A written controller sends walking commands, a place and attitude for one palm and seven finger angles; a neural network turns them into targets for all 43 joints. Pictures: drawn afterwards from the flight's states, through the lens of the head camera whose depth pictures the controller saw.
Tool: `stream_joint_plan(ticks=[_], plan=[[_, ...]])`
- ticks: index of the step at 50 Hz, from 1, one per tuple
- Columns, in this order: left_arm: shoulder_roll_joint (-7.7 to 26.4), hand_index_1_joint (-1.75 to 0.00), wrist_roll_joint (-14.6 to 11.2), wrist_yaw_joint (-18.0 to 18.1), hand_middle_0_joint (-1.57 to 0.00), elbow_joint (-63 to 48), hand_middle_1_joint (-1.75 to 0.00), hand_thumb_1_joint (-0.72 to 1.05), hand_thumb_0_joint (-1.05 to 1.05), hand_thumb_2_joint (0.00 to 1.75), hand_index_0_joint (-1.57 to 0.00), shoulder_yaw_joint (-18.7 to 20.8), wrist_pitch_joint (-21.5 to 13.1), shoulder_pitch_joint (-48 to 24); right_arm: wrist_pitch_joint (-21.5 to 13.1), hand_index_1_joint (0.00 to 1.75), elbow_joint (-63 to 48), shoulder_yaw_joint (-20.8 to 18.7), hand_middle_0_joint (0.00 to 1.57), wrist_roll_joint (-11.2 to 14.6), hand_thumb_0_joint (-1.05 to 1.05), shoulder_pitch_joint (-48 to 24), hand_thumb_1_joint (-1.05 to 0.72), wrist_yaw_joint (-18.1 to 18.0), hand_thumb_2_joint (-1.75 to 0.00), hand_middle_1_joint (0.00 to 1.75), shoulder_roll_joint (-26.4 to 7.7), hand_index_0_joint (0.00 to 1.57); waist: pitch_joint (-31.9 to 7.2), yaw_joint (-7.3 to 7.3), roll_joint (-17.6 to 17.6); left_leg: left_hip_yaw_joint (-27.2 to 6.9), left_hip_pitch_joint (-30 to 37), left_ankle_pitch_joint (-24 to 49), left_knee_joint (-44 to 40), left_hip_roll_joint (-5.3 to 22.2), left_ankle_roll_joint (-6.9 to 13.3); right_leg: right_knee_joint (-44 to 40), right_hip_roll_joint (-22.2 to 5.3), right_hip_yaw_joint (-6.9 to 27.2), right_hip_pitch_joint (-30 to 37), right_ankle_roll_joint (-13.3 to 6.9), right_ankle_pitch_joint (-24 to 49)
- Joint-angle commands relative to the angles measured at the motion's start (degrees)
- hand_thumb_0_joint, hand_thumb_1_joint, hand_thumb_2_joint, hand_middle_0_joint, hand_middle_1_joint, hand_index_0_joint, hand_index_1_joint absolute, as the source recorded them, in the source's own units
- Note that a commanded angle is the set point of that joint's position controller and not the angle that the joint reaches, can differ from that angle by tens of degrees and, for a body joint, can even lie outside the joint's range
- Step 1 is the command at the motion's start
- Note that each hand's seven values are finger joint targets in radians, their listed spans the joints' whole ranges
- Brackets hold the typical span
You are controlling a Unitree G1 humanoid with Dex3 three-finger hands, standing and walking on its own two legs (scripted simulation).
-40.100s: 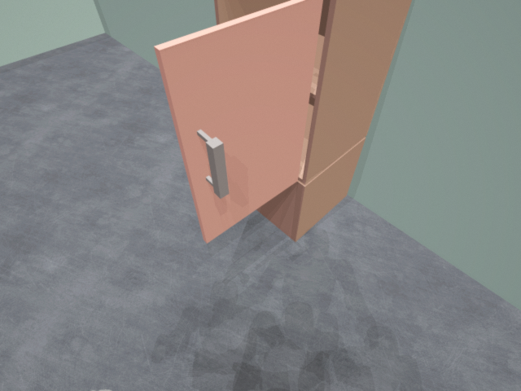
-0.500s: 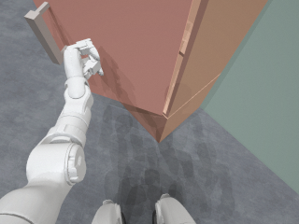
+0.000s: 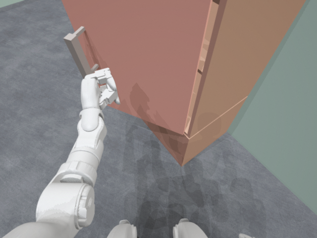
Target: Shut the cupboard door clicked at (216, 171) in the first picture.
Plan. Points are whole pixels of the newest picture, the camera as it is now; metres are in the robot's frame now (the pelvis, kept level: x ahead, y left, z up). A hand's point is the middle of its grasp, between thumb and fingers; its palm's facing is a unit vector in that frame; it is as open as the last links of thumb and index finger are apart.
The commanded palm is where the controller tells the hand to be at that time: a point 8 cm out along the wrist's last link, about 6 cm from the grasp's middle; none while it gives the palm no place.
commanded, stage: draw the hand back to the body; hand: left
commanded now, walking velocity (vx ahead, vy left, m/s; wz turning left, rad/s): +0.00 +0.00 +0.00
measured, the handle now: (84, 54) +0.65 +0.20 +0.05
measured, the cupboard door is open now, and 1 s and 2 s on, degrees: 29 29 29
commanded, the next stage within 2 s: step back with the hand held close in 1.42 s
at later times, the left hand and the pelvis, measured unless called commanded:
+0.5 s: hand (55, 129) +0.33 +0.18 +0.15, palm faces +0.06 -0.98 -0.19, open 3.1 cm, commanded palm +0.28 +0.24 +0.17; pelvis +0.01 +0.02 +0.06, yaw +0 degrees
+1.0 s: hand out of the picture +0.22 +0.30 +0.22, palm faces +0.42 -0.82 -0.40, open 5.8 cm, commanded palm +0.16 +0.34 +0.24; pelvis +0.02 +0.04 +0.07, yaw +1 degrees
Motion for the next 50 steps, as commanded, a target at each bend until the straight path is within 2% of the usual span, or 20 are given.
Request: stream_joint_plan(ticks=[1,3,6,9,10,11,15,17,18,19,21,24,27,30,32,36,39,40,44,50], plan=[[9.9,-1.5,-3.4,-1.8,-1.3,-20.8,-1.5,0.9,0.0,0.9,-1.3,1.1,-1.5,-12.6,-0.9,0.3,-6.6,-2.2,0.2,1.7,0.0,5.4,-0.9,-1.5,-0.9,0.3,-8.0,0.2,-23.6,1.63,-8.3,-0.6,13.2,15.0,-8.1,-3.8,3.1,-14.3,-1.2,6.6,26.5,5.6,34.5],[10.6,-1.5,-4.5,-2.6,-1.3,-25.4,-1.5,0.9,0.0,0.9,-1.3,1.2,-1.1,-10.2,-1.3,0.3,-6.8,-2.2,0.2,2.3,0.0,4.0,-0.9,-2.2,-0.9,0.3,-7.9,0.2,-21.2,1.93,-8.7,-0.5,15.1,13.1,-9.9,-3.9,3.3,-17.1,-1.4,7.2,27.4,5.8,31.0],[8.9,-1.5,-5.1,-4.1,-1.3,-31.2,-1.5,0.9,0.0,0.9,-1.3,-2.1,-0.9,-7.3,-2.1,0.3,-6.4,-1.9,0.2,2.9,0.0,2.3,-0.9,-3.1,-0.9,0.3,-7.7,0.2,-18.0,1.8,-5.4,-0.6,19.9,13.0,-12.3,-3.6,3.4,-19.1,-1.2,6.0,26.2,5.1,27.5],[7.7,-1.5,-6.2,-5.9,-1.3,-33.4,-1.5,0.9,0.0,0.9,-1.3,-3.9,0.8,-1.8,-3.1,0.3,-6.4,-1.7,0.2,3.5,0.0,0.4,-0.9,-3.6,-0.9,0.3,-7.7,0.2,-14.2,2.14,-4.4,-0.7,23.2,11.7,-14.7,-3.4,3.4,-21.7,-1.0,5.1,25.0,4.7,22.7],[8.3,-1.5,-6.7,-6.3,-1.3,-34.3,-1.5,0.9,0.0,0.9,-1.3,-3.6,1.6,-0.2,-3.4,0.3,-6.5,-1.6,0.2,3.7,0.0,-0.2,-0.9,-3.8,-0.9,0.3,-7.8,0.2,-13.4,2.69,-2.8,-0.7,24.3,11.5,-15.3,-3.5,3.4,-22.4,-1.0,5.2,25.0,4.5,21.3],[8.8,-1.5,-7.2,-6.7,-1.3,-34.3,-1.5,0.9,0.0,0.9,-1.3,-3.2,2.5,2.0,-3.6,0.3,-6.6,-1.3,0.2,3.9,0.0,-1.1,-0.9,-4.0,-0.9,0.3,-7.7,0.2,-11.9,3.09,-3.6,-0.9,24.4,10.9,-16.3,-3.5,3.3,-23.2,-1.2,5.1,25.2,4.4,19.8],[10.6,-1.41,-8.7,-8.1,-1.22,-42.7,-1.41,0.9,0.0,0.9,-1.22,-2.0,4.9,9.3,-4.7,0.3,-8.5,-0.7,0.2,4.5,0.0,-4.6,-0.9,-4.5,-0.9,0.3,-7.9,0.2,-11.7,5.41,-1.5,-1.1,28.6,12.9,-19.1,-3.3,3.3,-23.8,-1.0,3.9,27.9,3.7,21.0],[10.0,-1.35,-9.6,-8.8,-1.16,-45.9,-1.35,0.9,0.0,0.9,-1.16,-2.4,6.3,12.1,-5.4,0.3,-9.4,-0.2,0.2,4.9,0.0,-6.4,-0.9,-4.7,-0.9,0.3,-7.6,0.2,-9.5,5.73,-3.3,-1.6,29.2,13.5,-20.4,-3.2,3.3,-24.1,-1.0,3.1,28.8,3.5,21.9],[14.8,-1.32,-4.0,-6.7,-1.13,-49.5,-1.32,0.9,0.0,0.9,-1.13,-5.4,8.8,15.0,-3.3,0.3,-10.0,-0.5,0.2,5.2,0.0,-8.8,-0.9,-5.7,-0.9,0.3,-6.3,0.2,-11.1,5.67,-5.8,-1.7,32.1,14.2,-23.5,-3.0,3.1,-27.9,-2.9,6.4,32.1,4.5,22.3],[12.9,-1.29,-4.3,-5.9,-1.11,-52.9,-1.29,0.9,0.0,0.9,-1.11,-5.8,10.8,16.8,-2.6,0.3,-11.1,-0.2,0.2,5.3,0.0,-10.0,-0.9,-6.5,-0.9,0.3,-5.9,0.2,-9.3,5.42,-4.7,-1.5,33.6,14.8,-24.8,-3.0,3.3,-29.4,-3.1,6.0,33.3,4.7,22.9],[14.6,-1.23,-3.6,-4.7,-1.05,-55.9,-1.23,0.9,0.0,0.9,-1.05,-4.6,13.7,21.6,-1.7,0.3,-11.0,0.3,0.2,5.2,0.0,-11.4,-0.9,-7.5,-0.9,0.3,-6.0,0.2,-6.1,5.91,-4.5,-1.6,36.2,17.1,-27.1,-2.8,3.6,-31.0,-2.8,4.8,34.9,4.5,25.7],[14.2,-1.14,-3.0,-3.8,-0.97,-61.4,-1.14,0.9,0.0,0.9,-0.97,-5.1,16.5,25.7,-1.7,0.3,-11.2,1.1,0.2,5.0,0.0,-12.9,-0.9,-8.2,-0.9,0.3,-5.5,0.2,-3.2,5.95,-1.5,-2.2,41.2,18.7,-30.7,-2.3,3.5,-33.6,-2.0,3.2,36.0,3.6,24.7],[14.3,-1.05,-2.7,-3.4,-0.89,-65.2,-1.05,0.9,0.0,0.9,-0.89,-4.5,18.8,30.1,-1.9,0.3,-11.3,1.9,0.2,4.6,0.0,-13.6,-0.9,-8.4,-0.9,0.3,-5.3,0.2,-0.8,6.22,-0.9,-3.0,44.4,20.6,-33.9,-1.9,3.2,-35.8,-1.5,2.1,37.9,3.1,24.7],[15.3,-0.96,-2.6,-3.1,-0.81,-69.4,-0.96,0.9,0.0,0.9,-0.81,-3.0,20.5,35.1,-2.5,0.3,-11.3,2.1,0.2,4.1,0.0,-14.2,-0.9,-8.2,-0.9,0.3,-5.5,0.2,0.4,6.71,-0.8,-3.3,46.5,22.3,-35.7,-1.8,3.1,-38.1,-1.3,1.9,40.0,3.0,25.6],[14.6,-0.9,-2.4,-2.9,-0.75,-73.4,-0.9,0.9,0.0,0.9,-0.75,-2.9,21.2,37.6,-2.9,0.3,-11.7,2.5,0.2,3.8,0.0,-14.6,-0.9,-7.9,-0.9,0.3,-5.2,0.2,0.0,6.8,1.9,-3.7,48.3,24.5,-36.6,-1.6,2.7,-38.2,-1.3,1.5,41.2,2.8,26.6],[16.0,-0.78,-2.1,-2.4,-0.64,-79.9,-0.78,0.9,0.0,0.9,-0.64,-0.6,22.2,42.6,-4.0,0.3,-11.7,2.6,0.2,3.2,0.0,-14.9,-0.9,-7.3,-0.9,0.3,-5.2,0.2,0.9,7.15,3.1,-4.5,49.8,27.6,-37.5,-1.3,2.1,-39.2,-1.3,1.2,42.6,2.6,27.4],[17.4,-0.69,-2.1,-1.9,-0.56,-82.7,-0.69,0.9,0.0,0.9,-0.56,2.3,22.7,46.9,-4.5,0.3,-11.6,2.5,0.2,2.8,0.0,-15.3,-0.9,-7.1,-0.9,0.3,-5.2,0.2,1.4,7.64,2.7,-4.8,50.0,28.0,-37.9,-1.2,1.9,-39.5,-1.1,1.0,43.1,2.7,27.1],[18.9,-0.66,-2.1,-1.8,-0.53,-83.0,-0.66,0.9,0.0,0.9,-0.53,4.0,22.8,49.0,-4.8,0.3,-11.3,2.4,0.2,2.6,0.0,-15.1,-0.9,-7.0,-0.9,0.3,-5.6,0.2,2.2,7.92,1.0,-5.0,49.1,27.4,-38.2,-1.2,1.9,-40.1,-1.0,0.9,43.5,2.7,26.8],[20.7,-0.54,-2.4,-1.3,-0.42,-87.6,-0.54,0.9,0.0,0.9,-0.42,8.2,22.5,54.1,-5.7,0.3,-11.3,2.1,0.2,2.6,0.0,-15.4,-0.9,-6.8,-0.9,0.3,-5.3,0.2,0.8,8.5,2.0,-5.0,49.0,28.8,-37.7,-1.2,1.8,-39.3,-1.4,0.8,44.9,2.8,27.6],[24.4,-0.36,-2.9,-0.6,-0.25,-89.5,-0.36,0.9,0.0,0.9,-0.25,15.4,21.4,62.4,-7.4,0.3,-10.5,1.4,0.2,2.9,0.0,-15.8,-0.9,-7.0,-0.9,0.3,-5.4,0.2,4.1,9.58,1.8,-4.4,46.0,25.6,-37.7,-1.2,1.7,-40.1,-1.3,0.9,44.5,2.9,25.5]])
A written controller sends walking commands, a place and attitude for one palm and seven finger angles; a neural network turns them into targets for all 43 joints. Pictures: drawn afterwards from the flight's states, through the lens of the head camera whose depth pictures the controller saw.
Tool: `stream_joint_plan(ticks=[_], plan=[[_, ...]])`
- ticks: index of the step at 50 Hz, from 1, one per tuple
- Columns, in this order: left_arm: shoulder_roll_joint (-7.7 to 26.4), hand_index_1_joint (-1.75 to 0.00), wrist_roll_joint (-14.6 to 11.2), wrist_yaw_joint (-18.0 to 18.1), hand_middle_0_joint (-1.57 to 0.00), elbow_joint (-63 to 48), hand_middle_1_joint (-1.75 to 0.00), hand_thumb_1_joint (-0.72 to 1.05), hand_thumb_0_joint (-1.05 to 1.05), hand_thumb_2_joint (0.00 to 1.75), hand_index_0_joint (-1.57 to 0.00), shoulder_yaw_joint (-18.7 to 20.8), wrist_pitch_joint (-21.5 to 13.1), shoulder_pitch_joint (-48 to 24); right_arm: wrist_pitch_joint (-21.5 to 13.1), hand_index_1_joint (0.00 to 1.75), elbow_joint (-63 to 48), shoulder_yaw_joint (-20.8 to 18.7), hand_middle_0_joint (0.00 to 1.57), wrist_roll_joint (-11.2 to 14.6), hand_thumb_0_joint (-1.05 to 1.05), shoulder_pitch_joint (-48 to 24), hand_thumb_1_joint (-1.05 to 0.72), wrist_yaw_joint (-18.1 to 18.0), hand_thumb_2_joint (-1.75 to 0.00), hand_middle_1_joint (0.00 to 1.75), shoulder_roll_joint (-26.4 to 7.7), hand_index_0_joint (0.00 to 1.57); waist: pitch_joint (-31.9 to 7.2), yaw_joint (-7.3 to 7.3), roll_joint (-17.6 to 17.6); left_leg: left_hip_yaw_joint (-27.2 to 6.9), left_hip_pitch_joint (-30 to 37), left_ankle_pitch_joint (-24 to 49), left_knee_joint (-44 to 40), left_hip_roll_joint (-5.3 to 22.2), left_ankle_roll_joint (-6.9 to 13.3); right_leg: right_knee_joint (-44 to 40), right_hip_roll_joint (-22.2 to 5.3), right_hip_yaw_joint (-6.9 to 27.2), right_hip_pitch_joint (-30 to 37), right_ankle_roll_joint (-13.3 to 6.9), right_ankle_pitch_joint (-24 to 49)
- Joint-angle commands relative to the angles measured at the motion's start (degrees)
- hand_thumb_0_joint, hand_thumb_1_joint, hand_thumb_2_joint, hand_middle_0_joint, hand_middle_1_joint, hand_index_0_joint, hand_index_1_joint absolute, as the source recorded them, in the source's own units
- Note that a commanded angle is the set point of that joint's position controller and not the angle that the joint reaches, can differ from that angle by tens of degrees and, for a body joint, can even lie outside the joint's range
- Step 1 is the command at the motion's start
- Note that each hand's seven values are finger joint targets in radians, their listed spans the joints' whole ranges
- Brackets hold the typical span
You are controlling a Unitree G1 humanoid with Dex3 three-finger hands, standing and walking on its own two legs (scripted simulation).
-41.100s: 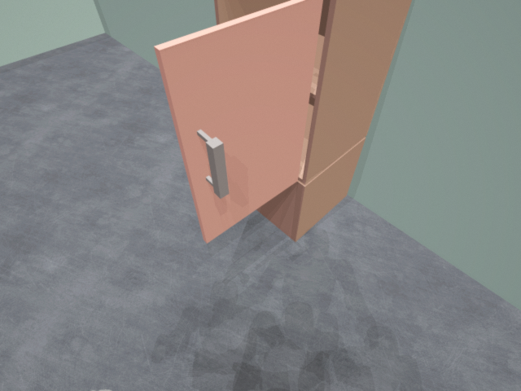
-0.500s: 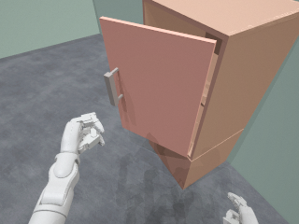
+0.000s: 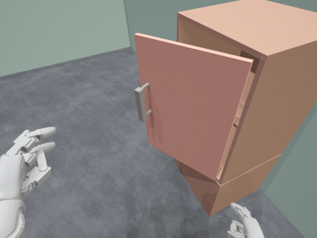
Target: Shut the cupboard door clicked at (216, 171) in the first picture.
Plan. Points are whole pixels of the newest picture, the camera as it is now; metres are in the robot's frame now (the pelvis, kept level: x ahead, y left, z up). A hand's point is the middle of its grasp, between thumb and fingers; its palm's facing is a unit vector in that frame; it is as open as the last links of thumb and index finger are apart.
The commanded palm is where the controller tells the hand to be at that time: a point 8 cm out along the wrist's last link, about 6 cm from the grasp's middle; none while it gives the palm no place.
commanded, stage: draw the hand back to the body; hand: left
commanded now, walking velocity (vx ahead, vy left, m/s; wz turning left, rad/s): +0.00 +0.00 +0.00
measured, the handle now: (144, 102) +0.63 +0.14 -0.02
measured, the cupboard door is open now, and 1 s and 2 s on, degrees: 29 29 29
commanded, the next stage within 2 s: step back with the hand held close in 0.42 s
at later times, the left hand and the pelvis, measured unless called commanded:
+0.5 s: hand (46, 174) +0.18 +0.24 +0.16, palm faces +0.44 -0.80 -0.41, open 7.4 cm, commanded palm +0.14 +0.28 +0.17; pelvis -0.01 -0.02 +0.00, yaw +0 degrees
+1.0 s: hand (34, 180) +0.17 +0.26 +0.15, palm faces +0.37 -0.78 -0.50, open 7.4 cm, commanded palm +0.12 +0.30 +0.17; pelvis -0.03 +0.00 -0.01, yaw -1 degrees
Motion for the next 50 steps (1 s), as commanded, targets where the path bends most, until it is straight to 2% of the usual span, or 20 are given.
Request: stream_joint_plan(ticks=[1,2,5,11,14,15,18,20,22,27,28,29,30,32,36,41,45,46,49,50], plan=[[12.7,-0.33,-0.6,1.3,-0.23,-14.8,-0.33,0.9,0.0,0.9,-0.23,11.0,-5.2,-2.6,-4.5,0.3,-9.4,-3.1,0.2,0.4,0.0,-8.7,-0.9,-0.9,-0.9,0.3,-6.3,0.2,-4.1,0.17,0.1,-4.0,1.4,12.7,-3.3,2.7,-1.3,-2.3,0.7,0.8,-2.0,-0.8,11.2],[13.0,-0.3,-0.6,1.5,-0.2,-15.4,-0.3,0.9,0.0,0.9,-0.2,11.8,-5.6,-1.9,-4.8,0.3,-9.2,-3.1,0.2,0.4,0.0,-8.6,-0.9,-0.9,-0.9,0.3,-6.3,0.2,-3.8,0.24,1.0,-4.0,1.2,12.0,-3.4,2.7,-1.3,-2.3,0.7,0.8,-2.2,-0.9,10.5],[9.3,-0.3,-0.2,1.3,-0.2,-11.7,-0.3,0.9,0.0,0.9,-0.2,7.9,-5.5,-3.3,-5.7,0.3,-8.3,-3.6,0.2,0.3,0.0,-8.4,-0.9,-1.0,-0.9,0.3,-7.2,0.2,0.6,-0.84,-2.4,-4.0,0.4,7.5,-4.2,2.7,-0.8,-3.7,0.7,0.9,-5.6,-0.5,6.8],[11.3,-0.3,0.1,2.0,-0.2,-13.2,-0.3,0.9,0.0,0.9,-0.2,9.0,-6.8,-5.5,-7.1,0.3,-7.9,-3.8,0.2,0.1,0.0,-8.2,-0.9,-1.7,-0.9,0.3,-7.2,0.2,-2.8,-0.23,-2.7,-3.7,1.3,6.2,-3.8,2.1,-0.2,-3.1,0.2,1.4,-4.1,-0.5,5.4],[12.3,-0.3,0.2,2.1,-0.2,-14.9,-0.3,0.9,0.0,0.9,-0.2,10.1,-7.4,-5.2,-7.6,0.3,-7.8,-3.7,0.2,0.1,0.0,-8.5,-0.9,-1.9,-0.9,0.3,-6.7,0.2,-3.0,0.11,0.2,-3.1,1.6,6.8,-3.2,1.8,-0.3,-3.3,0.2,1.8,-4.0,-0.6,6.0],[13.7,-0.3,0.1,2.2,-0.2,-13.9,-0.3,0.9,0.0,0.9,-0.2,11.6,-7.4,-4.4,-7.9,0.3,-7.4,-3.7,0.2,-0.1,0.0,-8.6,-0.9,-2.0,-0.9,0.3,-6.9,0.2,-2.0,0.48,-0.6,-3.1,0.7,6.4,-3.3,1.7,-0.3,-4.1,0.2,2.0,-4.0,-0.6,5.7],[12.3,-0.3,0.1,2.0,-0.2,-14.8,-0.3,0.9,0.0,0.9,-0.2,10.8,-7.7,-3.6,-8.1,0.3,-7.6,-3.5,0.2,0.0,0.0,-8.5,-0.9,-1.8,-0.9,0.3,-6.4,0.2,-2.0,0.26,2.2,-2.8,1.2,8.0,-3.1,1.8,-0.5,-3.5,0.3,1.9,-3.8,-0.8,7.4],[12.5,-0.3,-0.2,1.8,-0.2,-12.9,-0.3,0.9,0.0,0.9,-0.2,11.6,-7.6,-1.7,-8.2,0.3,-7.4,-3.7,0.2,-0.1,0.0,-8.4,-0.9,-1.7,-0.9,0.3,-6.5,0.2,-1.5,0.5,-0.6,-2.5,0.7,8.9,-2.8,1.8,-0.5,-4.1,0.3,2.0,-3.8,-0.6,8.6],[11.2,-0.3,-0.4,1.5,-0.2,-12.4,-0.3,0.9,0.0,0.9,-0.2,10.4,-7.5,-2.3,-7.8,0.3,-7.7,-3.6,0.2,0.1,0.0,-8.4,-0.9,-1.6,-0.9,0.3,-6.3,0.2,0.2,0.06,-1.2,-2.3,0.4,8.4,-2.9,2.0,-0.5,-4.2,0.3,2.0,-4.7,-0.4,7.9],[11.1,-0.3,-0.5,1.2,-0.2,-12.4,-0.3,0.9,0.0,0.9,-0.2,10.2,-7.7,-2.6,-7.6,0.3,-8.0,-3.9,0.2,0.1,0.0,-8.4,-0.9,-1.7,-0.9,0.3,-6.5,0.2,-1.1,0.03,-1.9,-1.8,1.5,7.9,-2.6,1.9,0.0,-4.7,0.1,2.5,-4.8,-0.1,7.1],[16.4,-0.3,0.0,1.7,-0.2,-15.9,-0.3,0.9,0.0,0.9,-0.2,15.1,-9.8,-7.2,-6.1,0.3,-9.6,-4.5,0.2,0.1,0.0,-8.2,-0.9,-1.6,-0.9,0.3,-8.0,0.2,0.2,-2.04,-1.9,-3.3,-2.7,4.4,1.4,3.0,0.9,-7.1,-3.8,7.3,-9.8,-0.1,7.2],[13.4,-0.3,-0.2,1.6,-0.2,-11.5,-0.3,0.9,0.0,0.9,-0.2,12.8,-10.3,-2.5,-5.2,0.3,-8.5,-4.5,0.2,-0.2,0.0,-8.0,-0.9,-1.8,-0.9,0.3,-7.4,0.2,-0.5,-2.42,-4.3,-3.6,-2.9,3.8,3.2,2.7,0.8,-7.6,-5.6,7.8,-11.3,-0.6,5.7],[14.2,-0.3,0.1,1.7,-0.2,-12.3,-0.3,0.9,0.0,0.9,-0.2,13.3,-11.2,-1.7,-4.7,0.3,-8.7,-4.6,0.2,-0.4,0.0,-8.1,-0.9,-1.8,-0.9,0.3,-7.2,0.2,-0.3,-2.15,-4.5,-3.5,-3.7,4.5,4.1,2.5,0.6,-7.6,-6.3,7.8,-12.0,-0.7,7.1],[12.4,-0.3,0.0,1.7,-0.2,-11.7,-0.3,0.9,0.0,0.9,-0.2,11.7,-12.0,1.5,-3.7,0.3,-8.6,-5.0,0.2,-0.3,0.0,-7.4,-0.9,-1.9,-0.9,0.3,-7.1,0.2,-4.0,-2.55,-4.4,-3.4,-4.1,6.5,5.3,2.9,0.4,-4.8,-7.3,7.4,-11.1,-1.1,9.6],[14.1,-0.3,-0.3,2.3,-0.2,-13.8,-0.3,0.9,0.0,0.9,-0.2,13.5,-12.4,4.0,-2.1,0.3,-9.4,-5.6,0.2,-0.3,0.0,-7.3,-0.9,-2.6,-0.9,0.3,-7.5,0.2,-9.2,-2.83,-2.8,-4.0,-3.5,17.6,4.6,4.5,0.2,1.9,-6.0,4.7,-7.5,-0.3,22.3],[15.5,-0.3,-0.5,2.8,-0.2,-15.8,-0.3,0.9,0.0,0.9,-0.2,14.7,-11.5,5.4,0.0,0.3,-11.3,-5.8,0.2,0.0,0.0,-7.1,-0.9,-3.3,-0.9,0.3,-7.8,0.2,-11.3,-2.99,-3.6,-4.9,-5.1,26.1,4.8,5.9,0.0,6.4,-4.7,3.8,-5.4,0.1,28.6],[16.8,-0.3,-0.6,3.3,-0.2,-16.1,-0.3,0.9,0.0,0.9,-0.2,16.2,-11.1,7.4,0.9,0.3,-11.9,-6.1,0.2,0.0,0.0,-7.1,-0.9,-3.4,-0.9,0.3,-8.1,0.2,-11.4,-2.84,-4.2,-5.2,-8.1,21.7,4.5,6.3,0.1,6.7,-4.8,4.9,-5.3,0.1,27.1],[15.6,-0.3,-0.7,3.4,-0.2,-15.6,-0.3,0.9,0.0,0.9,-0.2,15.1,-11.0,8.0,1.1,0.3,-12.2,-5.8,0.2,0.1,0.0,-6.9,-0.9,-3.4,-0.9,0.3,-7.7,0.2,-10.7,-3.07,-4.6,-5.4,-9.5,19.7,4.3,6.4,0.0,6.7,-5.0,5.2,-5.4,0.0,25.3],[15.6,-0.3,-0.5,3.8,-0.2,-17.3,-0.3,0.9,0.0,0.9,-0.2,14.9,-11.5,7.7,1.0,0.3,-12.4,-5.8,0.2,0.0,0.0,-6.5,-0.9,-3.4,-0.9,0.3,-8.1,0.2,-9.1,-3.16,-2.5,-6.8,-13.7,11.2,2.2,6.9,0.6,6.0,-4.1,5.7,-6.1,0.1,16.5],[17.0,-0.3,-0.3,3.9,-0.2,-17.7,-0.3,0.9,0.0,0.9,-0.2,16.5,-11.9,7.9,0.7,0.3,-12.3,-5.9,0.2,-0.3,0.0,-6.9,-0.9,-3.6,-0.9,0.3,-8.6,0.2,-8.6,-2.89,-0.9,-7.6,-15.8,8.5,0.8,7.3,0.8,6.3,-3.6,5.5,-5.3,0.2,14.6]])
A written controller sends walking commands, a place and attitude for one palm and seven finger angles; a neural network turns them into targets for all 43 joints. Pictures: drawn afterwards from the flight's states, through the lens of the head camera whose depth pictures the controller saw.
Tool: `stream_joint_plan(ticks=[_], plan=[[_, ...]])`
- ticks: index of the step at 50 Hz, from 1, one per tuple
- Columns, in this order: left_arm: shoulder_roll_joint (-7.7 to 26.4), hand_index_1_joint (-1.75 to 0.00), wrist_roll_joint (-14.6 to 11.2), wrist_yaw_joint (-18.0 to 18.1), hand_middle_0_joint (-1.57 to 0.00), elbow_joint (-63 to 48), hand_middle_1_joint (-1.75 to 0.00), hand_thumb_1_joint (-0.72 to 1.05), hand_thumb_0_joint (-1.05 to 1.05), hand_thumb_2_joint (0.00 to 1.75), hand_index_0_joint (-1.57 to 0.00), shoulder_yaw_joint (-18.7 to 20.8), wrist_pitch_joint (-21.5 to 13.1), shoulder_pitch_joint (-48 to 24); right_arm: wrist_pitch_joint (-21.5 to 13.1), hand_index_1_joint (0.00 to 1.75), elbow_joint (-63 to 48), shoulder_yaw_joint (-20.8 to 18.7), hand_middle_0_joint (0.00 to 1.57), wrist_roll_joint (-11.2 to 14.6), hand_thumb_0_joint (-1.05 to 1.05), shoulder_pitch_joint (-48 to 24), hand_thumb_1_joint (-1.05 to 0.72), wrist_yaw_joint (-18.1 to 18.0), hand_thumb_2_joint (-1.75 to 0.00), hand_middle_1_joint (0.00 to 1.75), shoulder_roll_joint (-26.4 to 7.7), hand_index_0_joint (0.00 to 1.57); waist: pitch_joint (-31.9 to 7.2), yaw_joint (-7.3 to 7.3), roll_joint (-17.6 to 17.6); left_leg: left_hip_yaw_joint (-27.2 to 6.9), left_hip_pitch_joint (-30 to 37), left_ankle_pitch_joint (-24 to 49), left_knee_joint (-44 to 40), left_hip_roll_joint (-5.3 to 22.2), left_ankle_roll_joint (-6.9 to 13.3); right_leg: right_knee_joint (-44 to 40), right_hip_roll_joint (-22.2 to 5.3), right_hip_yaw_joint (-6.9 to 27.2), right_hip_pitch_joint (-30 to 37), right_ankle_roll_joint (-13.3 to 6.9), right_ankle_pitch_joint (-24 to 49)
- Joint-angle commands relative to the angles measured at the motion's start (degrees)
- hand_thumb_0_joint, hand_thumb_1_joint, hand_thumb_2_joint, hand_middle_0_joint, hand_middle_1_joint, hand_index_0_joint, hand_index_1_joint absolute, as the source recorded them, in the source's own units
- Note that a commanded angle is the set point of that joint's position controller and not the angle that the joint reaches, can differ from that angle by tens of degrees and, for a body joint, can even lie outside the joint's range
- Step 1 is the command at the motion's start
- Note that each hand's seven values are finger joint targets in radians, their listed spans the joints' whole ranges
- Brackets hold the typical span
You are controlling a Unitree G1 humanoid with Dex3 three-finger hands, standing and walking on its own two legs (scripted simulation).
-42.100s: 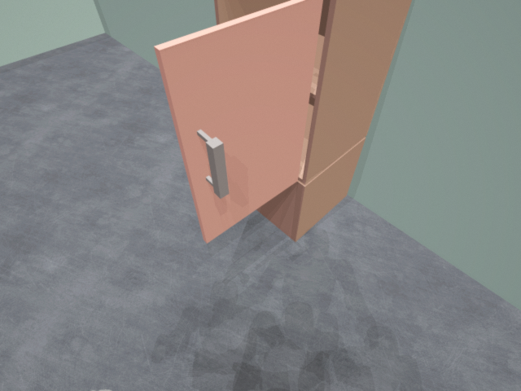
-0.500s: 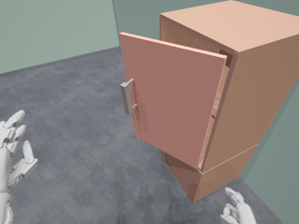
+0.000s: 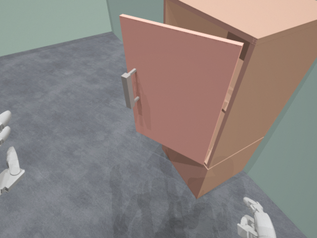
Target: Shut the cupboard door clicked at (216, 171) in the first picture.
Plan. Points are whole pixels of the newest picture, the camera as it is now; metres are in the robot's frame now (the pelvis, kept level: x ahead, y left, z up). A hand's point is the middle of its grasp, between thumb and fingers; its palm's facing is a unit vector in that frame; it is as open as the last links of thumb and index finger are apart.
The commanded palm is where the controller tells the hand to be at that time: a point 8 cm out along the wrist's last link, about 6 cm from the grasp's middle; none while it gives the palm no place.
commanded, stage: step back with the hand held close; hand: left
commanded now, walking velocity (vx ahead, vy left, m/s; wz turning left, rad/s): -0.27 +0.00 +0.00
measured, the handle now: (132, 88) +0.66 +0.15 -0.01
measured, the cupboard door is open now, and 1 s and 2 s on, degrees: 29 29 29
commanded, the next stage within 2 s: stop stepping back and stand still in 0.90 s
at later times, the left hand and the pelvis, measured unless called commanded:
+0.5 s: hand out of the picture +0.12 +0.28 +0.16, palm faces +0.49 -0.76 -0.43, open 7.4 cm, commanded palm +0.06 +0.31 +0.18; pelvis -0.07 +0.00 -0.02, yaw +1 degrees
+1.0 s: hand out of the picture +0.05 +0.25 +0.17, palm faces +0.36 -0.84 -0.40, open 7.4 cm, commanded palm -0.02 +0.30 +0.18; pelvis -0.17 +0.00 -0.01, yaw -1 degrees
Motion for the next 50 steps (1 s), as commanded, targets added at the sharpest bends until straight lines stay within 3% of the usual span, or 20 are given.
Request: stream_joint_plan(ticks=[1,8,18,20,22,25,27,29,31,32,33,35,39,41,43,45,46,47,48,50], plan=[[10.5,-0.3,-0.1,1.7,-0.2,-12.7,-0.3,0.9,0.0,0.9,-0.2,8.4,-4.6,-0.4,-3.2,0.3,-9.4,-1.9,0.2,-0.4,0.0,-5.6,-0.9,-0.8,-0.9,0.3,-7.0,0.2,-6.5,0.42,2.3,-9.1,-5.8,6.7,-7.8,7.0,0.8,-0.8,-3.3,4.6,8.0,0.2,13.0],[9.7,-0.3,1.5,1.9,-0.2,-13.1,-0.3,0.9,0.0,0.9,-0.2,9.2,-7.0,-3.9,-5.4,0.3,-9.4,-2.0,0.2,-0.8,0.0,-4.2,-0.9,-0.9,-0.9,0.3,-8.0,0.2,-3.1,0.12,6.2,-12.6,-21.9,-18.5,-14.3,9.4,3.2,4.7,-0.1,4.4,15.1,0.8,6.0],[8.8,-0.3,3.3,2.1,-0.2,-14.4,-0.3,0.9,0.0,0.9,-0.2,9.4,-8.8,-7.0,-8.0,0.3,-8.1,-2.4,0.2,-1.6,0.0,-2.8,-0.9,-0.1,-0.9,0.3,-8.2,0.2,-2.2,-0.06,5.6,-12.9,-29.1,-27.6,-11.7,9.8,3.7,8.3,0.5,6.9,15.1,0.0,0.3],[10.4,-0.3,3.6,2.2,-0.2,-13.6,-0.3,0.9,0.0,0.9,-0.2,11.2,-9.2,-5.9,-8.1,0.3,-7.4,-2.7,0.2,-1.8,0.0,-2.1,-0.9,0.2,-0.9,0.3,-7.9,0.2,-2.2,-0.06,1.3,-11.2,-27.0,-25.4,-7.0,7.7,2.5,3.6,-2.1,10.8,11.4,-1.2,-1.9],[9.6,-0.3,3.1,2.6,-0.2,-14.0,-0.3,0.9,0.0,0.9,-0.2,9.5,-9.4,-6.6,-7.9,0.3,-7.1,-2.3,0.2,-2.0,0.0,-2.0,-0.9,0.6,-0.9,0.3,-6.6,0.2,-1.2,-0.44,-2.8,-8.5,-20.4,-19.5,0.6,4.7,0.4,-3.9,-7.2,17.0,1.6,-3.5,-6.8],[11.5,-0.3,2.6,3.7,-0.2,-14.8,-0.3,0.9,0.0,0.9,-0.2,9.7,-9.4,-6.5,-7.5,0.3,-5.2,-2.3,0.2,-2.2,0.0,-1.2,-0.9,1.0,-0.9,0.3,-5.8,0.2,-2.9,-1.01,-6.5,-5.5,-8.1,-10.2,7.9,1.9,-1.9,-10.7,-12.7,18.4,-8.8,-6.2,-7.9],[11.3,-0.3,2.4,4.0,-0.2,-15.5,-0.3,0.9,0.0,0.9,-0.2,9.4,-9.6,-5.2,-7.1,0.3,-5.3,-1.8,0.2,-1.8,0.0,-1.7,-0.9,0.8,-0.9,0.3,-5.3,0.2,-4.4,-1.23,-6.2,-6.3,-5.8,-8.1,4.9,2.5,-1.3,-8.9,-10.8,13.9,-9.1,-4.7,-6.1],[11.8,-0.3,2.4,4.2,-0.2,-16.2,-0.3,0.9,0.0,0.9,-0.2,10.5,-10.3,-3.9,-7.2,0.3,-5.8,-2.1,0.2,-1.5,0.0,-2.4,-0.9,0.3,-0.9,0.3,-6.3,0.2,-4.1,-1.18,0.5,-10.0,-9.1,-12.7,-3.6,5.4,0.2,-4.6,-5.1,8.8,-6.4,-2.0,-8.6],[10.6,-0.3,3.1,3.8,-0.2,-14.9,-0.3,0.9,0.0,0.9,-0.2,11.8,-10.8,-2.8,-8.1,0.3,-6.4,-2.1,0.2,-1.7,0.0,-4.0,-0.9,-0.4,-0.9,0.3,-7.8,0.2,-3.4,-0.4,11.7,-20.7,-27.1,-29.9,-20.5,14.7,4.1,13.1,3.8,2.8,10.3,0.8,-5.2],[10.5,-0.3,3.2,3.3,-0.2,-15.9,-0.3,0.9,0.0,0.9,-0.2,12.2,-11.0,-4.6,-8.6,0.3,-6.2,-2.6,0.2,-2.0,0.0,-4.4,-0.9,-0.5,-0.9,0.3,-7.9,0.2,-4.3,0.18,14.8,-24.7,-31.3,-32.8,-24.8,18.5,5.5,21.1,6.5,2.1,15.0,1.2,-3.2],[11.5,-0.3,3.0,2.8,-0.2,-16.0,-0.3,0.9,0.0,0.9,-0.2,12.9,-11.2,-5.0,-9.2,0.3,-5.8,-3.1,0.2,-2.3,0.0,-3.9,-0.9,-0.4,-0.9,0.3,-7.4,0.2,-5.6,-0.04,12.7,-24.8,-27.7,-29.9,-24.5,19.5,5.6,24.6,6.5,3.1,13.2,1.0,-4.8],[10.8,-0.3,2.9,2.2,-0.2,-13.1,-0.3,0.9,0.0,0.9,-0.2,12.7,-11.0,-2.8,-9.9,0.3,-5.5,-3.7,0.2,-2.4,0.0,-4.2,-0.9,0.1,-0.9,0.3,-7.6,0.2,-5.6,0.4,9.1,-21.4,-24.0,-26.1,-21.7,18.8,5.4,23.1,6.7,3.4,11.0,0.6,-8.6],[8.1,-0.3,0.4,1.6,-0.2,-15.4,-0.3,0.9,0.0,0.9,-0.2,8.0,-10.5,-1.7,-11.2,0.3,-3.0,-2.4,0.2,-2.6,0.0,-3.6,-0.9,1.4,-0.9,0.3,-5.8,0.2,-6.1,0.32,10.6,-15.7,-7.7,-14.7,-21.0,14.8,0.5,2.0,5.6,1.2,4.5,-0.9,-13.5],[8.3,-0.3,0.5,1.4,-0.2,-17.7,-0.3,0.9,0.0,0.9,-0.2,6.6,-11.4,-4.4,-11.2,0.3,-1.5,-1.9,0.2,-2.8,0.0,-2.7,-0.9,1.7,-0.9,0.3,-5.3,0.2,-8.5,-0.07,8.7,-12.8,0.6,-2.2,-15.0,12.5,-2.0,-9.9,2.0,4.7,2.9,-2.2,-6.3],[11.3,-0.3,0.8,2.1,-0.2,-17.9,-0.3,0.9,0.0,0.9,-0.2,8.3,-11.8,-8.1,-10.9,0.3,-0.5,-2.0,0.2,-3.0,0.0,-2.9,-0.9,1.2,-0.9,0.3,-5.4,0.2,-12.1,-0.36,4.5,-6.0,10.7,14.6,-6.6,9.8,-3.7,-11.0,-1.8,7.7,-2.7,-2.6,3.4],[13.1,-0.3,1.5,2.5,-0.2,-19.3,-0.3,0.9,0.0,0.9,-0.2,9.4,-12.0,-11.1,-11.5,0.3,0.4,-2.7,0.2,-3.1,0.0,-2.5,-0.9,0.8,-0.9,0.3,-5.3,0.2,-19.0,-0.44,5.5,-3.3,20.2,30.2,-4.7,9.2,-3.7,-7.7,-0.6,4.7,-3.1,-0.9,12.2],[10.6,-0.3,0.8,1.9,-0.2,-19.7,-0.3,0.9,0.0,0.9,-0.2,6.8,-11.5,-11.9,-11.7,0.3,-0.3,-3.4,0.2,-1.5,0.0,-2.8,-0.9,0.7,-0.9,0.3,-4.6,0.2,-21.0,-1.26,0.8,-2.7,25.2,33.1,-2.8,8.6,-2.5,-5.9,0.8,2.7,-4.8,1.9,16.7],[12.3,-0.3,0.3,1.5,-0.2,-20.1,-0.3,0.9,0.0,0.9,-0.2,8.6,-11.1,-10.4,-11.5,0.3,-2.1,-3.5,0.2,-0.8,0.0,-4.4,-0.9,0.8,-0.9,0.3,-5.2,0.2,-20.7,-1.03,0.3,-3.4,26.5,29.6,-3.3,9.2,-1.5,-4.4,1.7,2.1,-6.4,3.2,13.5],[13.7,-0.3,-0.3,1.2,-0.2,-18.9,-0.3,0.9,0.0,0.9,-0.2,10.9,-10.6,-6.8,-10.9,0.3,-3.4,-3.3,0.2,-1.0,0.0,-6.0,-0.9,0.7,-0.9,0.3,-5.3,0.2,-18.7,-0.38,2.4,-4.5,21.7,20.6,-6.2,9.7,-1.1,-4.2,2.5,1.5,-6.0,2.8,5.3],[14.6,-0.3,-1.3,0.6,-0.2,-15.9,-0.3,0.9,0.0,0.9,-0.2,13.6,-9.8,-0.2,-9.4,0.3,-5.0,-2.7,0.2,-1.7,0.0,-7.5,-0.9,0.8,-0.9,0.3,-4.8,0.2,-11.3,-0.15,6.2,-5.3,8.6,-1.4,-10.7,8.5,-3.1,-8.1,1.5,2.0,-5.0,-0.8,-9.4]])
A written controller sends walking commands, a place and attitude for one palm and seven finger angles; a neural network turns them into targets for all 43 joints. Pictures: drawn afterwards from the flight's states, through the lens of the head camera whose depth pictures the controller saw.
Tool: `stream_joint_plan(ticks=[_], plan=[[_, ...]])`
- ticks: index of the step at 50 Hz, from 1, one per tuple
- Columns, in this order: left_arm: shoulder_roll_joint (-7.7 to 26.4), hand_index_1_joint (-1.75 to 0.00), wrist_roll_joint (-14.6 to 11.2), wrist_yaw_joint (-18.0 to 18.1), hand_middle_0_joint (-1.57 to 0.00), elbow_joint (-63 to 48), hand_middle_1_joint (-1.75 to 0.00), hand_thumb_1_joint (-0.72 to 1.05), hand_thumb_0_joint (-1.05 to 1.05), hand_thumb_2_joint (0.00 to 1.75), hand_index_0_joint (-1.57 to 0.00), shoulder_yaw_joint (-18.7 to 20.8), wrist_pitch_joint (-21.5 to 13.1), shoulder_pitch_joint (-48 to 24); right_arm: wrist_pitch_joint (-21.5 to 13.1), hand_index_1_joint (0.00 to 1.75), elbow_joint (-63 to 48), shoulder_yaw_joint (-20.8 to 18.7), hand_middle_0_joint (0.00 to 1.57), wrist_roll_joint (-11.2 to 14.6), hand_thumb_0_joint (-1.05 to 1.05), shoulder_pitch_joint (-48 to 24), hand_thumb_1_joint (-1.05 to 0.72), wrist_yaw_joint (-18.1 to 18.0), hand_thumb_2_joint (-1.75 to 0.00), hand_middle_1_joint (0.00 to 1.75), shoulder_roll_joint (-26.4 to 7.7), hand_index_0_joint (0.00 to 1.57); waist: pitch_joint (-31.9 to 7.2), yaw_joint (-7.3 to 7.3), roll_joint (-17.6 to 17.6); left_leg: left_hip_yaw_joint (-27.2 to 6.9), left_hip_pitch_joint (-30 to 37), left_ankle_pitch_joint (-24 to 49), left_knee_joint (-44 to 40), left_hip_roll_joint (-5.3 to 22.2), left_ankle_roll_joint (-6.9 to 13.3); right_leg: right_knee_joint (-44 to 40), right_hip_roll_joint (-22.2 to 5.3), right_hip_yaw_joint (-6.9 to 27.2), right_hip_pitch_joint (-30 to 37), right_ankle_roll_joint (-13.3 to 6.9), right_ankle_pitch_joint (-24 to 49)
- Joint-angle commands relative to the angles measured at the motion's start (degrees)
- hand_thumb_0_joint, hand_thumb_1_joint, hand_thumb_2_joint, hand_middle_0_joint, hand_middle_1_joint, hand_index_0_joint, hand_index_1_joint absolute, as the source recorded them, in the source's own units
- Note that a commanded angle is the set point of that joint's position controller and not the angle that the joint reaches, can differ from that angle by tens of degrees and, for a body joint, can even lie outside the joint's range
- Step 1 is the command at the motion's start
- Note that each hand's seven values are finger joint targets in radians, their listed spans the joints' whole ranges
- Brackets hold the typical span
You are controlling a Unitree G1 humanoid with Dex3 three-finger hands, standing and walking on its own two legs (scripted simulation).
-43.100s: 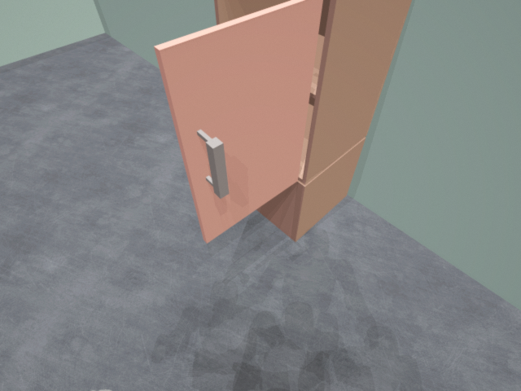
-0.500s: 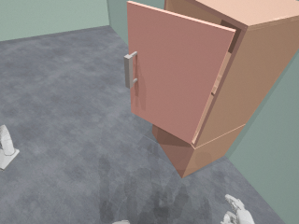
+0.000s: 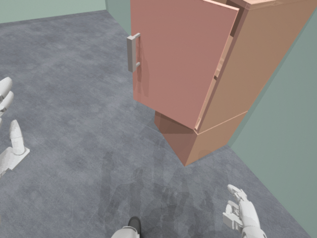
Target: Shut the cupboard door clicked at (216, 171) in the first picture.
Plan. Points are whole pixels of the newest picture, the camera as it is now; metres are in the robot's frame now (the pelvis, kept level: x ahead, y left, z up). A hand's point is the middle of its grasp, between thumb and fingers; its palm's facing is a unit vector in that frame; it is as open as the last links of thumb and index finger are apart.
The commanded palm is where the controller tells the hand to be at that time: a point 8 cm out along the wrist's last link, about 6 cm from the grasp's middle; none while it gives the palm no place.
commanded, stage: stop stepping back and stand still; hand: left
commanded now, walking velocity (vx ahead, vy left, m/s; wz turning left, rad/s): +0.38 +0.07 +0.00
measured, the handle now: (134, 52) +0.82 +0.17 +0.00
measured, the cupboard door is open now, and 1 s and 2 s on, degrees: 29 29 29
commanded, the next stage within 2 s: let the arm hang, fingers relaxed in 0.92 s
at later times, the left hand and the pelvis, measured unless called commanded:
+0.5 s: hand out of the picture +0.16 +0.28 +0.18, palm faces +0.36 -0.81 -0.47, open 7.4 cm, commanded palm +0.10 +0.33 +0.19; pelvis -0.04 +0.03 +0.02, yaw +0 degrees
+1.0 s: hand out of the picture +0.18 +0.31 +0.18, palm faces +0.39 -0.79 -0.47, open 7.4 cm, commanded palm none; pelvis -0.02 +0.04 +0.02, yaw +0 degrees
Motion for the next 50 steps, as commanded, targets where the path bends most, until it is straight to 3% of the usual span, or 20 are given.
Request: stream_joint_plan(ticks=[1,3,4,5,7,10,12,14,16,18,22,25,28,33,35,37,39,43,46,50], plan=[[13.2,-0.3,-2.4,0.7,-0.2,-9.2,-0.3,0.9,0.0,0.9,-0.2,13.0,-3.0,9.1,-0.4,0.3,-10.9,-3.0,0.2,0.4,0.0,-2.5,-0.9,-1.2,-0.9,0.3,-8.0,0.2,-9.4,-1.06,5.3,-2.9,20.8,-26.4,3.3,0.1,-5.5,-11.8,-7.6,1.4,-17.6,-3.1,-9.4],[14.3,-0.3,-1.8,1.7,-0.2,-8.0,-0.3,0.9,0.0,0.9,-0.2,13.1,-1.4,9.9,1.0,0.3,-10.1,-3.1,0.2,0.1,0.0,-0.8,-0.9,-1.7,-0.9,0.3,-8.1,0.2,-0.9,-1.36,-6.6,-3.8,21.5,-26.2,29.9,-5.8,-7.2,-22.8,-22.1,17.6,-37.7,-10.3,-23.1],[13.2,-0.3,-1.1,2.3,-0.2,-6.7,-0.3,0.9,0.0,0.9,-0.2,12.1,-0.1,8.3,1.7,0.3,-9.2,-2.7,0.2,-0.3,0.0,0.1,-0.9,-1.7,-0.9,0.3,-8.0,0.2,3.1,-1.41,-8.5,-7.1,14.2,-26.3,36.4,-4.5,-6.1,-21.8,-24.6,18.8,-36.5,-12.6,-18.5],[13.8,-0.3,-0.5,2.8,-0.2,-7.5,-0.3,0.9,0.0,0.9,-0.2,12.3,0.3,4.1,1.8,0.3,-9.0,-2.2,0.2,-0.8,0.0,0.8,-0.9,-1.8,-0.9,0.3,-8.8,0.2,2.9,-1.72,-5.0,-8.3,10.3,-26.8,36.5,-3.4,-5.4,-19.2,-23.7,17.1,-32.2,-12.2,-12.9],[9.5,-0.3,1.0,3.4,-0.2,-1.3,-0.3,0.9,0.0,0.9,-0.2,6.6,0.8,-3.7,1.2,0.3,-8.3,-1.0,0.2,-0.3,0.0,2.7,-0.9,-2.4,-0.9,0.3,-8.7,0.2,6.5,-3.03,-3.1,-6.6,8.5,-23.8,22.4,-1.5,-3.9,-12.6,-17.5,6.5,-22.3,-6.6,1.2],[9.2,-0.3,2.1,3.6,-0.2,1.1,-0.3,0.9,0.0,0.9,-0.2,3.3,0.7,-11.7,-1.5,0.3,-8.0,-2.7,0.2,1.2,0.0,2.0,-0.9,-3.6,-0.9,0.3,-11.0,0.2,7.2,-2.02,-2.2,-6.5,16.4,-18.1,8.6,-1.4,-2.2,-9.0,-13.0,4.2,-18.9,-2.7,6.4],[9.9,-0.3,2.1,3.3,-0.2,-3.6,-0.3,0.9,0.0,0.9,-0.2,4.7,-0.3,-8.0,-2.9,0.3,-9.0,-2.6,0.2,1.2,0.0,2.9,-0.9,-3.6,-0.9,0.3,-11.2,0.2,1.0,-1.01,3.5,-10.0,19.3,-8.5,3.8,0.8,-0.6,-3.2,-7.7,1.6,-12.3,-0.7,14.2],[9.5,-0.3,1.0,2.6,-0.2,-12.3,-0.3,0.9,0.0,0.9,-0.2,5.3,-1.4,-6.3,-4.1,0.3,-9.2,-2.2,0.2,0.6,0.0,3.8,-0.9,-2.7,-0.9,0.3,-10.2,0.2,-6.2,-1.34,13.3,-21.7,20.7,-11.6,-7.2,5.0,-1.2,5.1,-2.4,-2.0,-8.0,0.9,2.8],[10.2,-0.3,1.0,2.8,-0.2,-16.4,-0.3,0.9,0.0,0.9,-0.2,7.4,-2.4,-3.1,-5.5,0.3,-8.7,-2.2,0.2,-0.2,0.0,3.2,-0.9,-1.9,-0.9,0.3,-9.6,0.2,-8.9,-0.88,10.9,-24.6,19.2,-30.1,-12.6,7.9,0.1,7.0,-2.7,0.2,-6.3,0.7,-1.4],[9.9,-0.3,0.9,3.1,-0.2,-16.4,-0.3,0.9,0.0,0.9,-0.2,9.1,-2.1,2.4,-5.4,0.3,-9.2,-2.1,0.2,-0.5,0.0,3.1,-0.9,-1.4,-0.9,0.3,-9.4,0.2,-9.3,-0.66,12.8,-19.6,14.6,-39.1,-14.8,6.2,-1.2,2.3,-2.2,-1.6,-1.6,-0.1,-0.2],[9.6,-0.3,0.3,3.0,-0.2,-9.3,-0.3,0.9,0.0,0.9,-0.2,10.5,0.1,10.0,-3.0,0.3,-9.8,-1.8,0.2,-0.6,0.0,3.9,-0.9,-1.1,-0.9,0.3,-8.8,0.2,-7.9,-1.45,11.4,-9.3,6.8,-36.1,-8.1,0.3,-4.0,-7.2,-3.8,-2.3,4.8,-2.1,1.3],[10.3,-0.3,-0.7,3.1,-0.2,-3.1,-0.3,0.9,0.0,0.9,-0.2,11.8,1.6,10.6,-0.7,0.3,-9.0,-2.5,0.2,-0.8,0.0,4.5,-0.9,-1.0,-0.9,0.3,-8.6,0.2,-7.4,-1.65,-3.8,-5.9,12.1,-28.7,6.4,-2.3,-4.1,-14.5,-12.3,8.2,-6.2,-6.2,-10.1],[7.4,-0.3,0.1,3.6,-0.2,-2.0,-0.3,0.9,0.0,0.9,-0.2,7.1,2.5,4.8,0.9,0.3,-8.2,-2.1,0.2,0.0,0.0,4.3,-0.9,-1.1,-0.9,0.3,-8.7,0.2,-0.3,-1.98,-9.3,-4.7,7.1,-22.8,17.5,-2.5,-3.1,-16.9,-19.3,16.0,-10.4,-10.0,-8.4],[7.1,-0.3,2.0,3.2,-0.2,-3.5,-0.3,0.9,0.0,0.9,-0.2,2.6,1.2,-9.1,-1.6,0.3,-7.7,-2.2,0.2,0.9,0.0,2.1,-0.9,-2.3,-0.9,0.3,-9.9,0.2,1.6,-1.82,1.0,-6.8,20.4,-17.5,5.1,0.1,-1.0,-7.2,-11.0,4.7,-14.2,-2.9,6.5],[9.1,-0.3,2.2,3.1,-0.2,-7.0,-0.3,0.9,0.0,0.9,-0.2,4.7,0.2,-10.6,-2.5,0.3,-7.7,-1.3,0.2,0.3,0.0,1.7,-0.9,-2.7,-0.9,0.3,-10.0,0.2,0.9,-1.67,10.6,-17.6,17.7,-25.3,-6.3,4.6,0.2,0.0,-5.9,-0.5,-11.1,-0.1,4.0],[8.4,-0.3,2.4,3.1,-0.2,-9.1,-0.3,0.9,0.0,0.9,-0.2,4.7,-1.0,-10.1,-3.5,0.3,-8.1,-1.1,0.2,-0.1,0.0,1.8,-0.9,-2.6,-0.9,0.3,-9.1,0.2,-0.1,-1.17,10.6,-23.1,15.2,-34.1,-12.2,7.7,1.5,2.7,-5.1,-0.1,-7.9,0.3,4.1],[8.2,-0.3,2.4,3.2,-0.2,-9.5,-0.3,0.9,0.0,0.9,-0.2,5.9,-1.4,-5.9,-3.8,0.3,-8.5,-1.2,0.2,-0.2,0.0,2.3,-0.9,-2.2,-0.9,0.3,-8.6,0.2,-1.7,-0.67,9.1,-19.7,12.5,-38.7,-13.6,6.1,0.3,-0.6,-5.0,-0.7,-3.9,-0.1,3.6],[7.7,-0.3,1.3,3.0,-0.2,-7.5,-0.3,0.9,0.0,0.9,-0.2,8.3,-1.5,4.9,-3.3,0.3,-9.6,-1.6,0.2,0.0,0.0,3.2,-0.9,-1.3,-0.9,0.3,-8.4,0.2,-6.9,-0.84,7.8,-10.9,13.9,-26.7,-6.9,1.5,-2.3,-7.1,-6.0,-0.6,0.9,-1.3,8.2],[7.3,-0.3,0.2,2.8,-0.2,-5.1,-0.3,0.9,0.0,0.9,-0.2,8.6,-0.8,9.0,-2.1,0.3,-9.8,-1.7,0.2,0.4,0.0,3.7,-0.9,-1.0,-0.9,0.3,-8.5,0.2,-9.6,-1.17,3.1,-8.5,16.5,-13.8,-1.3,0.7,-2.6,-7.6,-7.6,0.9,1.0,-1.5,14.6],[8.2,-0.3,0.1,2.7,-0.2,-4.4,-0.3,0.9,0.0,0.9,-0.2,8.1,0.1,6.2,-1.4,0.3,-9.5,-1.6,0.2,0.8,0.0,3.5,-0.9,-1.5,-0.9,0.3,-9.0,0.2,-10.1,-1.22,3.3,-7.8,20.5,-4.4,1.3,1.7,-1.9,-6.6,-7.7,1.3,-1.5,-0.5,20.5]])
